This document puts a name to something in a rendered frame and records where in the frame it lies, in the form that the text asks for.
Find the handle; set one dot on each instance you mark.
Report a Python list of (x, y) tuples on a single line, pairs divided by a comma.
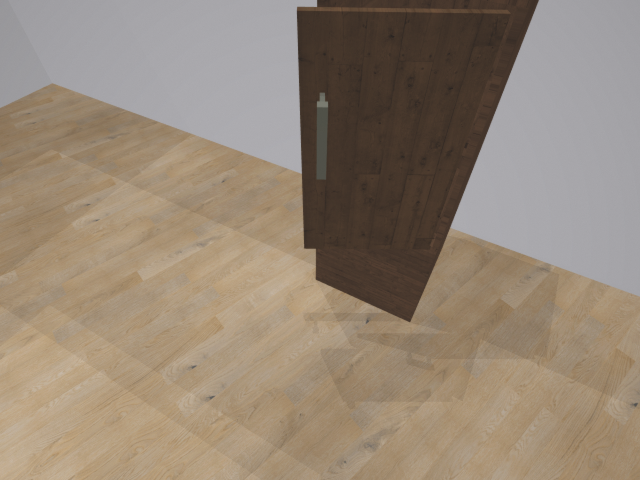
[(322, 127)]

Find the cupboard door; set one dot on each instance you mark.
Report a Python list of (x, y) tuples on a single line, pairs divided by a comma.
[(403, 86)]

